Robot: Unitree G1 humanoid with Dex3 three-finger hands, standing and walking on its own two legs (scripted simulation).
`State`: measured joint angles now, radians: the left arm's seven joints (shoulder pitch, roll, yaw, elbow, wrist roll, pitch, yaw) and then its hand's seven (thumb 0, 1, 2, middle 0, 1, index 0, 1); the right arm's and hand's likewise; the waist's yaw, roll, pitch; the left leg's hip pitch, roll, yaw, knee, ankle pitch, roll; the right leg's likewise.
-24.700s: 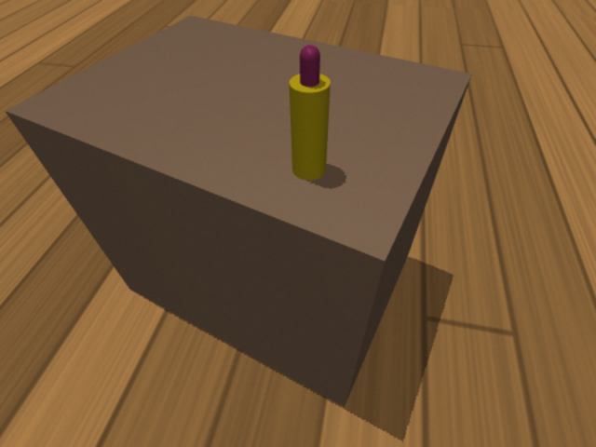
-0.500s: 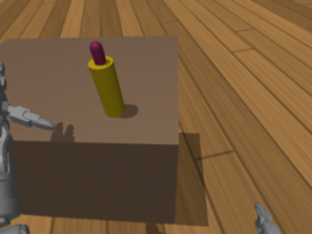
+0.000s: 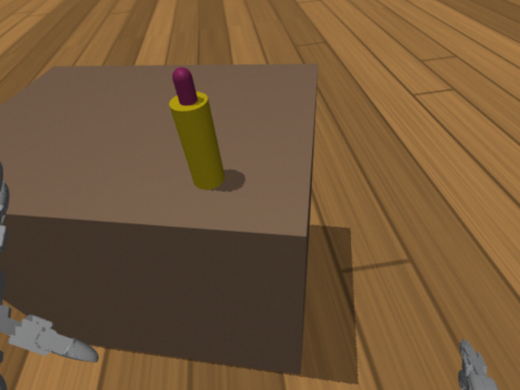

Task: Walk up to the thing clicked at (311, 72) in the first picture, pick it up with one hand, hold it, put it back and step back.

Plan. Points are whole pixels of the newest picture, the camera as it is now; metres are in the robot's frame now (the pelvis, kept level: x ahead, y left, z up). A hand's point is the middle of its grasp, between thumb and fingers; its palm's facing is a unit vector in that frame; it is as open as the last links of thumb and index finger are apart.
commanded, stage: sink last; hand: left
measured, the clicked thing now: (196, 131) +0.51 +0.18 +0.16
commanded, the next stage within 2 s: home in 0.28 s
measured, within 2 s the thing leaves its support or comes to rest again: neither
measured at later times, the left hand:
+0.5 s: hand (56, 251) +0.21 +0.24 +0.22, palm faces +0.40 -0.81 -0.43, open 17.4 cm
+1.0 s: hand (159, 359) +0.18 +0.19 -0.01, palm faces +0.13 -0.96 -0.24, open 17.6 cm
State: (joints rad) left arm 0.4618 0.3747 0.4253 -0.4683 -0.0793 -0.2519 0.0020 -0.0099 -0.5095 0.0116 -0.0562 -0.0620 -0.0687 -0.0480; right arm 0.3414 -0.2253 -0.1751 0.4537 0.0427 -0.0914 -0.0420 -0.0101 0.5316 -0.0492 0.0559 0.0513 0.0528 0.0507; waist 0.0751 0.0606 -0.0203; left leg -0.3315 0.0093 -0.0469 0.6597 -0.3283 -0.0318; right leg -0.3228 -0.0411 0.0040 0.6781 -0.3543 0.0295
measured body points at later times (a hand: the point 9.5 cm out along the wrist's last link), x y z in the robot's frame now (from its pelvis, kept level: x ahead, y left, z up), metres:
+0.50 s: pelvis +0.00 +0.00 +0.01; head +0.00 -0.02 +0.46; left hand +0.18 +0.28 +0.24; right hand +0.16 -0.26 -0.05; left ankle +0.01 +0.14 -0.72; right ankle +0.00 -0.14 -0.72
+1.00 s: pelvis +0.01 +0.01 +0.01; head +0.03 +0.00 +0.46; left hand +0.16 +0.24 +0.01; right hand +0.18 -0.22 -0.07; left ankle +0.01 +0.14 -0.72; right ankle +0.00 -0.14 -0.72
